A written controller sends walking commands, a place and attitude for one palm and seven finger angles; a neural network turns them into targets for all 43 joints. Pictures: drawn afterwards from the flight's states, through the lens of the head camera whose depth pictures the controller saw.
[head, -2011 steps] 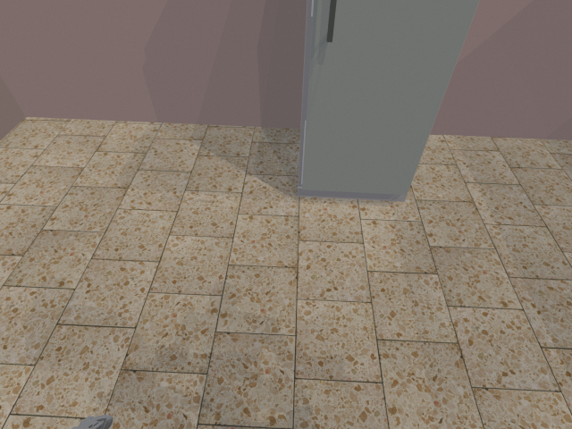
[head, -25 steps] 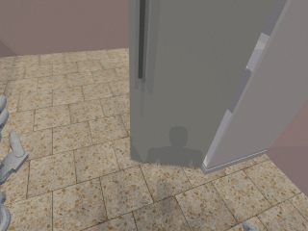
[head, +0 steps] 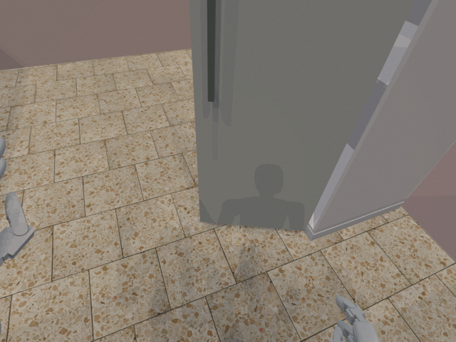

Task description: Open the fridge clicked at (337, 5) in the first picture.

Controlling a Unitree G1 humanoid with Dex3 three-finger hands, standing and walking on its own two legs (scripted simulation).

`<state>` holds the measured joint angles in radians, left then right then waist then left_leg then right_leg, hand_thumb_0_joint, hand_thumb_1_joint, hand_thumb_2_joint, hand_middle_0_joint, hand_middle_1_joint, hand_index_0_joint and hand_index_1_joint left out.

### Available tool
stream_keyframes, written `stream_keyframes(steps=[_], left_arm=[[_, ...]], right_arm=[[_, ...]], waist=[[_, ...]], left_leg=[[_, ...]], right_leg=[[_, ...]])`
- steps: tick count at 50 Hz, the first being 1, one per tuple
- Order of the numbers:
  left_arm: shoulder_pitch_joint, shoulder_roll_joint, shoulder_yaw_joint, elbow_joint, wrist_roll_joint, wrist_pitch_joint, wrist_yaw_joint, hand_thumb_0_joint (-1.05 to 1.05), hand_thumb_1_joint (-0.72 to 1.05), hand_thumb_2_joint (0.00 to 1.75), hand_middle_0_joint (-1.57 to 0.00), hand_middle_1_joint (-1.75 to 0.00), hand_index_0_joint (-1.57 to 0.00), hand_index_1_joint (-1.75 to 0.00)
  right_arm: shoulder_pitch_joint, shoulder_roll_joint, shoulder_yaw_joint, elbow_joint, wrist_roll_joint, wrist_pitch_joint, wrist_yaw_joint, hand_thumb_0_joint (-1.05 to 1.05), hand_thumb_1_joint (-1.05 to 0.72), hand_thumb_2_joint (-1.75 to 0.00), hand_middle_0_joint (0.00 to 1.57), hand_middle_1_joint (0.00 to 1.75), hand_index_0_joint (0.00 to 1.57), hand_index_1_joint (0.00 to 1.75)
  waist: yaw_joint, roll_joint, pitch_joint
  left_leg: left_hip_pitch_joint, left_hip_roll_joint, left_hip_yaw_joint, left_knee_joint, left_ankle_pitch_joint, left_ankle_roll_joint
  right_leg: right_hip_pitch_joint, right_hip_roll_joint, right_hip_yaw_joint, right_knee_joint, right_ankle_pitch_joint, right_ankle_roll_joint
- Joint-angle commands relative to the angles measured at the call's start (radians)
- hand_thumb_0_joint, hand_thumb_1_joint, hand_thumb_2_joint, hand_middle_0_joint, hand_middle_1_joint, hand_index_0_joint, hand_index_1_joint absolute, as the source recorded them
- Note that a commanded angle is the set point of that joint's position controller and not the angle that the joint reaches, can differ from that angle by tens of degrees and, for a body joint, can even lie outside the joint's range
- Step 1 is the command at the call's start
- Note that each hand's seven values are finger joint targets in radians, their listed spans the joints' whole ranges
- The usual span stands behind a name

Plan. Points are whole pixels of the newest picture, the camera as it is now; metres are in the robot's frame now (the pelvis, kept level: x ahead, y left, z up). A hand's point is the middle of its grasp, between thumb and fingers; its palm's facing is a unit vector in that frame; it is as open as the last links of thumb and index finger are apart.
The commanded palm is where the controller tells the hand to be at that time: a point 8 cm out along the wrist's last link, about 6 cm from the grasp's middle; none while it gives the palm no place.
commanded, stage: stop stepping back and stand still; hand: left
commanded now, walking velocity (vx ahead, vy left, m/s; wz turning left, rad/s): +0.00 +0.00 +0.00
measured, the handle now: (212, 11) +0.74 +0.09 +0.27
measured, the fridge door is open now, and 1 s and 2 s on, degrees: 64 64 64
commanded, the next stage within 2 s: let the arm hang, fingers relaxed in 0.18 s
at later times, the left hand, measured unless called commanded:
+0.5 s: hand out of the picture +0.14 +0.22 -0.12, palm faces -0.02 -0.95 -0.31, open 7.4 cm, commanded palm none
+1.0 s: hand out of the picture -0.05 +0.22 -0.16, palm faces +0.03 -0.97 -0.25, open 7.4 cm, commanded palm none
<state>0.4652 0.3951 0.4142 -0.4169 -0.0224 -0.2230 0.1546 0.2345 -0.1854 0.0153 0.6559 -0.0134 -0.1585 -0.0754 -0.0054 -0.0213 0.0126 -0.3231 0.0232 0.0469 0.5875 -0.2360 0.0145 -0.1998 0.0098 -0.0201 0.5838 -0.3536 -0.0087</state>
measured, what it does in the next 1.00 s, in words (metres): stands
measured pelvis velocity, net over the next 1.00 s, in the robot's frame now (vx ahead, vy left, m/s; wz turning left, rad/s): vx -0.01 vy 0.02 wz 0.03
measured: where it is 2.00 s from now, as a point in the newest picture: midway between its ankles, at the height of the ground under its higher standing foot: outside the picture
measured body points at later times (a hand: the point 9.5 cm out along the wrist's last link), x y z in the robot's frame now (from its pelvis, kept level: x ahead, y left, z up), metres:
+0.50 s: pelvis +0.00 +0.00 +0.00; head +0.00 +0.00 +0.45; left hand +0.14 +0.27 -0.10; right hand +0.14 -0.26 -0.11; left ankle +0.05 +0.11 -0.73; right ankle -0.02 -0.11 -0.73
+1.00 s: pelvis -0.01 +0.02 +0.01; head +0.00 +0.02 +0.46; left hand -0.05 +0.27 -0.14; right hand +0.00 -0.21 -0.15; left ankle +0.05 +0.11 -0.73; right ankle -0.02 -0.11 -0.73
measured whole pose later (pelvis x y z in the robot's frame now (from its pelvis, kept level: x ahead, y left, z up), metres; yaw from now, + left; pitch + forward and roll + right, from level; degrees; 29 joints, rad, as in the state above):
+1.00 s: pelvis -0.01 +0.02 +0.01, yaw +2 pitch -1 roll -1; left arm 0.30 0.22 0.00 1.16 0.01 0.01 0.02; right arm 0.26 -0.17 -0.01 1.11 -0.02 0.03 -0.02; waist 0.00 0.03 0.04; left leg -0.30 0.00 0.03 0.45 -0.14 0.04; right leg -0.16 -0.01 -0.05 0.43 -0.26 0.01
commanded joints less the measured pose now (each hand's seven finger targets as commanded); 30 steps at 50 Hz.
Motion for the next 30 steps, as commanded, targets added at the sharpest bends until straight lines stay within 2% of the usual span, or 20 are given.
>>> stream_keyframes(steps=[1, 3, 5, 8, 9, 13, 14, 15, 16, 17, 18, 19, 21, 22, 23, 25, 27, 28, 30], left_arm=[[0.033, 0.183, 0.127, -0.248, -0.009, -0.076, 0.012, 0.00, 0.90, 0.90, -0.20, -0.30, -0.20, -0.30], [0.049, 0.182, 0.128, -0.237, -0.018, -0.070, 0.012, 0.00, 0.90, 0.90, -0.20, -0.30, -0.20, -0.30], [0.061, 0.179, 0.122, -0.202, -0.024, -0.059, 0.012, 0.00, 0.90, 0.90, -0.20, -0.30, -0.20, -0.30], [0.012, 0.178, 0.105, -0.191, -0.025, -0.049, 0.008, 0.00, 0.90, 0.90, -0.20, -0.30, -0.20, -0.30], [-0.009, 0.192, 0.111, -0.199, -0.025, -0.048, 0.009, 0.00, 0.90, 0.90, -0.20, -0.30, -0.20, -0.30], [-0.003, 0.183, 0.095, -0.196, -0.024, -0.042, 0.007, 0.00, 0.90, 0.90, -0.20, -0.30, -0.20, -0.30], [-0.041, 0.012, -0.333, 0.540, 0.023, 0.084, -0.107, 0.00, 0.90, 0.90, -0.20, -0.30, -0.20, -0.30], [-0.074, 0.032, -0.294, 0.562, 0.038, 0.187, -0.142, 0.00, 0.90, 0.90, -0.20, -0.30, -0.20, -0.30], [-0.098, 0.024, -0.300, 0.598, 0.045, 0.207, -0.149, 0.00, 0.90, 0.90, -0.20, -0.30, -0.20, -0.30], [-0.122, 0.030, -0.307, 0.647, 0.045, 0.211, -0.154, 0.00, 0.90, 0.90, -0.20, -0.30, -0.20, -0.30], [-0.149, 0.040, -0.317, 0.701, 0.045, 0.213, -0.156, 0.00, 0.90, 0.90, -0.20, -0.30, -0.20, -0.30], [-0.168, 0.043, -0.329, 0.764, 0.048, 0.211, -0.154, 0.00, 0.90, 0.90, -0.20, -0.30, -0.20, -0.30], [-0.213, 0.049, -0.348, 0.897, 0.049, 0.211, -0.151, 0.00, 0.90, 0.90, -0.20, -0.30, -0.20, -0.30], [-0.235, 0.048, -0.357, 0.964, 0.049, 0.213, -0.148, 0.00, 0.90, 0.90, -0.20, -0.30, -0.20, -0.30], [-0.257, 0.045, -0.366, 1.020, 0.048, 0.215, -0.146, 0.00, 0.90, 0.90, -0.20, -0.30, -0.20, -0.30], [-0.273, 0.031, -0.381, 1.120, 0.043, 0.220, -0.140, 0.00, 0.90, 0.90, -0.20, -0.30, -0.20, -0.30], [-0.248, 0.009, -0.389, 1.213, 0.039, 0.220, -0.139, 0.00, 0.90, 0.90, -0.20, -0.30, -0.20, -0.30], [-0.232, -0.002, -0.390, 1.259, 0.037, 0.221, -0.139, 0.00, 0.90, 0.90, -0.20, -0.30, -0.20, -0.30], [-0.206, -0.026, -0.387, 1.329, 0.037, 0.220, -0.139, 0.00, 0.90, 0.90, -0.20, -0.30, -0.20, -0.30]], right_arm=[[-0.077, -0.141, -0.056, -0.163, 0.005, -0.060, 0.006, 0.00, -0.90, -0.90, 0.20, 0.30, 0.20, 0.30], [-0.069, -0.138, -0.058, -0.160, 0.007, -0.050, 0.006, 0.00, -0.90, -0.90, 0.20, 0.30, 0.20, 0.30], [-0.072, -0.133, -0.055, -0.162, 0.010, -0.040, 0.001, 0.00, -0.90, -0.90, 0.20, 0.30, 0.20, 0.30], [-0.086, -0.139, -0.054, -0.168, 0.012, -0.025, -0.006, 0.00, -0.90, -0.90, 0.20, 0.30, 0.20, 0.30], [-0.096, -0.143, -0.055, -0.173, 0.012, -0.025, -0.010, 0.00, -0.90, -0.90, 0.20, 0.30, 0.20, 0.30], [-0.106, -0.142, -0.050, -0.184, 0.012, -0.013, -0.013, 0.00, -0.90, -0.90, 0.20, 0.30, 0.20, 0.30], [-0.173, -0.265, -0.087, 0.016, 0.033, -0.064, 0.076, 0.00, -0.90, -0.90, 0.20, 0.30, 0.20, 0.30], [-0.116, -0.314, -0.101, 0.020, 0.031, 0.025, 0.083, 0.00, -0.90, -0.90, 0.20, 0.30, 0.20, 0.30], [-0.101, -0.291, -0.095, 0.016, 0.020, 0.058, 0.080, 0.00, -0.90, -0.90, 0.20, 0.30, 0.20, 0.30], [-0.112, -0.289, -0.082, 0.008, 0.014, 0.080, 0.078, 0.00, -0.90, -0.90, 0.20, 0.30, 0.20, 0.30], [-0.125, -0.288, -0.073, 0.008, 0.008, 0.094, 0.077, 0.00, -0.90, -0.90, 0.20, 0.30, 0.20, 0.30], [-0.119, -0.272, -0.065, 0.015, 0.000, 0.105, 0.077, 0.00, -0.90, -0.90, 0.20, 0.30, 0.20, 0.30], [-0.111, -0.249, -0.056, 0.054, -0.007, 0.127, 0.076, 0.00, -0.90, -0.90, 0.20, 0.30, 0.20, 0.30], [-0.104, -0.237, -0.053, 0.079, -0.012, 0.137, 0.075, 0.00, -0.90, -0.90, 0.20, 0.30, 0.20, 0.30], [-0.093, -0.226, -0.049, 0.101, -0.016, 0.146, 0.074, 0.00, -0.90, -0.90, 0.20, 0.30, 0.20, 0.30], [-0.082, -0.210, -0.042, 0.147, -0.018, 0.157, 0.071, 0.00, -0.90, -0.90, 0.20, 0.30, 0.20, 0.30], [-0.085, -0.204, -0.035, 0.195, -0.017, 0.158, 0.065, 0.00, -0.90, -0.90, 0.20, 0.30, 0.20, 0.30], [-0.084, -0.196, -0.033, 0.219, -0.016, 0.158, 0.061, 0.00, -0.90, -0.90, 0.20, 0.30, 0.20, 0.30], [-0.068, -0.178, -0.034, 0.257, -0.014, 0.162, 0.054, 0.00, -0.90, -0.90, 0.20, 0.30, 0.20, 0.30]], waist=[[0.009, 0.073, -0.127], [0.002, 0.049, -0.170], [0.000, 0.054, -0.176], [0.002, 0.043, -0.146], [0.003, 0.058, -0.136], [0.009, 0.056, -0.110], [-0.037, 0.058, -0.069], [-0.015, 0.076, -0.108], [-0.005, 0.055, -0.111], [0.006, 0.025, -0.092], [0.011, -0.025, -0.072], [0.011, -0.073, -0.085], [0.000, -0.138, -0.086], [-0.006, -0.140, -0.075], [-0.013, -0.127, -0.074], [-0.018, 0.000, -0.074], [-0.004, 0.106, -0.083], [0.002, 0.140, -0.072], [0.004, 0.136, -0.052]], left_leg=[[0.031, 0.079, -0.100, -0.154, 0.075, 0.022], [0.090, 0.063, -0.063, -0.091, 0.194, 0.008], [0.121, 0.065, -0.055, -0.083, 0.267, 0.003], [0.131, 0.068, -0.057, -0.099, 0.273, 0.005], [0.133, 0.068, -0.061, -0.108, 0.275, 0.004], [0.112, 0.065, -0.071, -0.138, 0.220, 0.010], [0.095, 0.112, -0.083, -0.015, 0.402, 0.007], [0.074, 0.126, -0.090, -0.050, 0.366, 0.015], [0.030, 0.135, -0.119, -0.063, 0.305, 0.034], [-0.024, 0.139, -0.153, -0.082, 0.259, 0.054], [-0.054, 0.130, -0.169, -0.089, 0.216, 0.059], [-0.048, 0.112, -0.168, -0.081, 0.219, 0.050], [-0.025, 0.067, -0.141, -0.046, 0.170, 0.030], [-0.001, 0.045, -0.122, -0.034, 0.158, 0.019], [0.022, 0.034, -0.108, -0.035, 0.161, 0.012], [0.070, 0.048, -0.118, -0.075, 0.207, 0.011], [0.067, 0.074, -0.145, -0.137, 0.198, 0.020], [0.057, 0.076, -0.150, -0.159, 0.161, 0.023], [0.055, 0.075, -0.144, -0.176, 0.097, 0.020]], right_leg=[[0.072, -0.052, 0.082, -0.153, 0.243, -0.016], [0.057, -0.086, 0.124, -0.163, 0.370, -0.026], [0.044, -0.090, 0.120, -0.157, 0.447, -0.020], [0.019, -0.075, 0.102, -0.172, 0.419, -0.008], [0.010, -0.074, 0.096, -0.177, 0.402, -0.007], [0.009, -0.062, 0.086, -0.202, 0.318, -0.002], [-0.110, -0.119, -0.007, -0.068, 0.381, -0.018], [-0.089, -0.138, 0.038, -0.083, 0.325, -0.020], [-0.082, -0.112, 0.014, -0.053, 0.231, -0.024], [-0.065, -0.097, 0.009, -0.038, 0.171, -0.025], [-0.059, -0.092, 0.017, -0.046, 0.132, -0.031], [-0.043, -0.102, 0.035, -0.066, 0.149, -0.037], [-0.056, -0.154, 0.089, -0.132, 0.164, -0.057], [-0.075, -0.174, 0.107, -0.157, 0.182, -0.069], [-0.075, -0.182, 0.111, -0.167, 0.205, -0.075], [-0.069, -0.161, 0.095, -0.162, 0.204, -0.065], [-0.015, -0.120, 0.077, -0.166, 0.160, -0.039], [0.001, -0.112, 0.076, -0.181, 0.130, -0.037], [0.005, -0.111, 0.077, -0.221, 0.098, -0.041]])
